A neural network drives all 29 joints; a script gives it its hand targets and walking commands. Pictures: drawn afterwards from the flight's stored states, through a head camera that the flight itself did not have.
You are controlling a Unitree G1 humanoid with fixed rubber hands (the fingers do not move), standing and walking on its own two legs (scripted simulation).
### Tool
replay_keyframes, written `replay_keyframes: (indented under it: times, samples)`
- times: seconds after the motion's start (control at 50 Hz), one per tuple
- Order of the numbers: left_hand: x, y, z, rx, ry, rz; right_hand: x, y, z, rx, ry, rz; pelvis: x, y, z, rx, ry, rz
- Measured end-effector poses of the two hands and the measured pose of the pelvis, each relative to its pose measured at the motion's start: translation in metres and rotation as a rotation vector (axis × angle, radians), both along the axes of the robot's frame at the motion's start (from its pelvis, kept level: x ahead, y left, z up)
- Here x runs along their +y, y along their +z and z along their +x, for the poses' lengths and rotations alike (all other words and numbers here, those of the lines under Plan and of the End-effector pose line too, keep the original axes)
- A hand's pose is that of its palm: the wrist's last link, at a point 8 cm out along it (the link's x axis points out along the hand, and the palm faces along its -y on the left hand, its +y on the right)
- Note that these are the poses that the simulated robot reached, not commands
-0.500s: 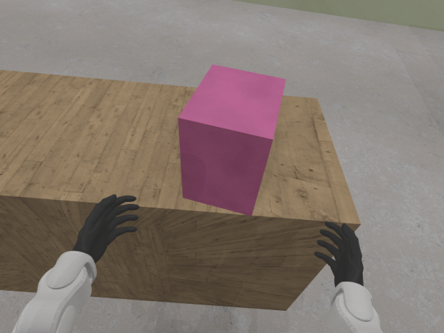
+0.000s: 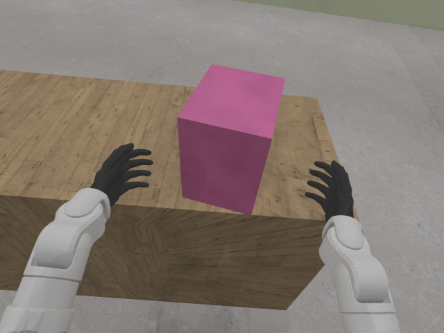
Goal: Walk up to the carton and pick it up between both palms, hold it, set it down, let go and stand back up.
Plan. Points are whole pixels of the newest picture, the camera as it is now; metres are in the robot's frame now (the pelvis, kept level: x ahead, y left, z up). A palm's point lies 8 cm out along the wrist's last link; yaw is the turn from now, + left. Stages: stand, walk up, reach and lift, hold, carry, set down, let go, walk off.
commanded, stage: reach and lift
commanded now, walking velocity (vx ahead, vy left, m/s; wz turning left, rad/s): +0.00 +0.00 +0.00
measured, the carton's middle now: (231, 140) +0.52 -0.01 +0.06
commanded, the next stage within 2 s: none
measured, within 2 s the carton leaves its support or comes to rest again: neither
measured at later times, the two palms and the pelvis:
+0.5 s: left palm (114, 146) +0.39 +0.20 +0.15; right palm (322, 171) +0.37 -0.16 +0.13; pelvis -0.01 +0.00 +0.00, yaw +0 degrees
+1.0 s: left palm (130, 104) +0.45 +0.18 +0.19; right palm (330, 143) +0.40 -0.17 +0.17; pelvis -0.01 +0.00 +0.00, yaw +0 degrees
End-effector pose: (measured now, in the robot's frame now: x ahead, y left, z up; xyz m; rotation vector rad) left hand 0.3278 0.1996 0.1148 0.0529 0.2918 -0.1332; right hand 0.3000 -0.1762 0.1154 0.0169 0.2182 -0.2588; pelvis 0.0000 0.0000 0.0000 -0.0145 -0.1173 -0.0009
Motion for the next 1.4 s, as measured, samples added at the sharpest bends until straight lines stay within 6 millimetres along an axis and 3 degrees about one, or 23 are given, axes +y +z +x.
replay_keyframes:
  times: [0.16,0.42,0.66,1.08,1.28,1.4]
  samples:
    - [-0.001,0.017,0.027,-0.008,0.007,0.006,0.006,0.011,0.029,0.001,0.022,-0.010,-0.001,0.000,-0.002,0.009,0.000,0.001]
    - [0.002,0.024,0.057,-0.004,0.028,0.004,0.012,0.017,0.062,0.014,0.018,-0.002,0.001,0.001,-0.004,0.048,-0.002,-0.001]
    - [-0.003,0.044,0.090,-0.028,0.057,-0.031,0.014,0.024,0.082,0.029,0.006,0.002,0.003,0.001,-0.012,0.102,-0.004,-0.004]
    - [-0.028,0.085,0.131,-0.058,0.089,-0.052,0.002,0.060,0.106,0.020,-0.050,0.006,0.001,0.001,-0.015,0.163,-0.008,-0.006]
    - [-0.036,0.086,0.144,-0.058,0.089,-0.034,0.001,0.065,0.116,0.017,-0.053,-0.004,0.001,0.000,-0.014,0.208,-0.010,-0.006]
    - [-0.034,0.074,0.149,-0.052,0.096,-0.023,0.001,0.055,0.120,0.029,-0.054,-0.004,0.001,0.000,-0.013,0.231,-0.011,-0.007]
